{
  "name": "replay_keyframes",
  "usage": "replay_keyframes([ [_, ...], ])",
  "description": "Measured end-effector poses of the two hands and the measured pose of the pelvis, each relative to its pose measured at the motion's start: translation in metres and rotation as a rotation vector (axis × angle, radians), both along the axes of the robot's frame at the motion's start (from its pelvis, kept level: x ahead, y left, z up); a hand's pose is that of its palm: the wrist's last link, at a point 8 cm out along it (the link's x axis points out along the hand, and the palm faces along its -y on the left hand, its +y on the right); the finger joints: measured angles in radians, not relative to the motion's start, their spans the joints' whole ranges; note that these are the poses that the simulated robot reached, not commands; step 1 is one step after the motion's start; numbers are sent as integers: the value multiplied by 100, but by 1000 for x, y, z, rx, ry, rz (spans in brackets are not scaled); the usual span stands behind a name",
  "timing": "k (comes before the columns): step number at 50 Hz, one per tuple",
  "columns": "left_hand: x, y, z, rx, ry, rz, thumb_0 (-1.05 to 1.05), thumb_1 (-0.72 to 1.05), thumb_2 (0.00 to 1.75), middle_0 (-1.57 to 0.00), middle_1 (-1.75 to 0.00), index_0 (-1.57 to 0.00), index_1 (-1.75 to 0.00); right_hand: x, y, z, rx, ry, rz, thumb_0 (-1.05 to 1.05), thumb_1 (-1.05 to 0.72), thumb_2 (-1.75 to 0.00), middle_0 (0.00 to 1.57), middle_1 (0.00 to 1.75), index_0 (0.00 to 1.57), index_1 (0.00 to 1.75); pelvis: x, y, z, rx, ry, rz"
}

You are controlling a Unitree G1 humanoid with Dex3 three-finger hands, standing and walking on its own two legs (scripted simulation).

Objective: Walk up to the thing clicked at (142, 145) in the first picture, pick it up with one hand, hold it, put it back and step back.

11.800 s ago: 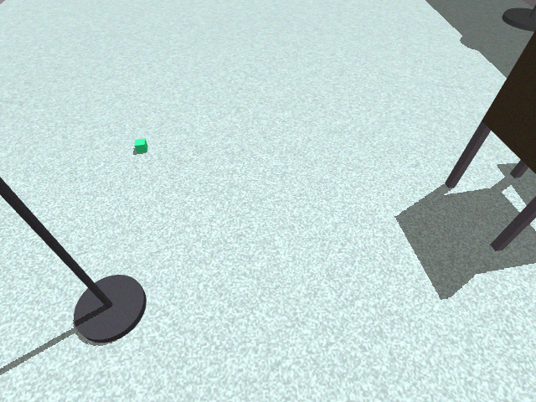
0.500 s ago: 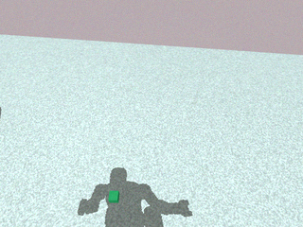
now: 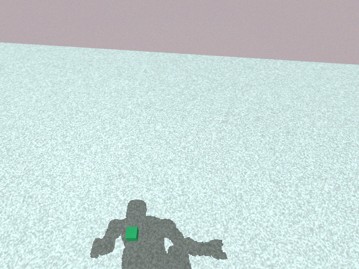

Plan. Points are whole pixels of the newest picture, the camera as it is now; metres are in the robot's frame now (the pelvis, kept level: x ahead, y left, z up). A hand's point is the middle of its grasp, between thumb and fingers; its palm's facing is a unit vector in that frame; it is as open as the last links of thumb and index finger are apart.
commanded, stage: stand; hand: left
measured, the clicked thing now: (132, 233) +0.41 +0.25 -0.75
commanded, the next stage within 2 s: none
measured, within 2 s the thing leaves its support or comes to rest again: neither
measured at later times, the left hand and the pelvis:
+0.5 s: hand out of the picture +0.06 +0.28 -0.15, palm faces +0.00 -0.93 -0.36, open 7.4 cm; pelvis -0.01 +0.02 +0.00, yaw +1 degrees
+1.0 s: hand out of the picture +0.04 +0.28 -0.15, palm faces +0.00 -0.94 -0.35, open 7.4 cm; pelvis -0.02 +0.03 +0.00, yaw +2 degrees
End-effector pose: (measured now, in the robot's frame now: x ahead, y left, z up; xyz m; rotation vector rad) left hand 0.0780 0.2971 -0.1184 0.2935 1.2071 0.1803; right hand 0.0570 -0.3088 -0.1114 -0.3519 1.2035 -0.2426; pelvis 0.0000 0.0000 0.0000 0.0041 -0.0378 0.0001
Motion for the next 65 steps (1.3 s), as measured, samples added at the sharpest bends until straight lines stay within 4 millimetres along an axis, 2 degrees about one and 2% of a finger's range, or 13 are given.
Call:
replay_keyframes([
  [7,1,1,6,20,-14,-9,0,90,89,-20,-30,-20,-30,1,11,-7,43,24,5,1,-91,-90,20,30,20,30,-3,4,2,-5,-6,10],
  [17,-8,13,11,47,-19,4,0,90,89,-20,-30,-20,-30,5,30,-11,83,19,30,1,-91,-90,20,30,20,30,-8,10,4,-6,-11,17],
  [36,-42,25,2,31,46,31,0,90,89,-20,-30,-20,-30,-3,35,-5,54,38,31,1,-91,-90,20,30,20,30,-16,22,4,-5,-9,26],
  [51,-45,31,3,31,42,29,0,90,89,-20,-30,-20,-30,-5,43,-7,64,38,38,1,-91,-90,20,30,20,30,-19,28,4,-3,-6,31],
  [65,-43,33,2,34,61,27,0,90,89,-20,-30,-20,-30,-3,45,-8,66,65,35,1,-91,-90,20,30,20,30,-13,30,4,-4,6,37],
])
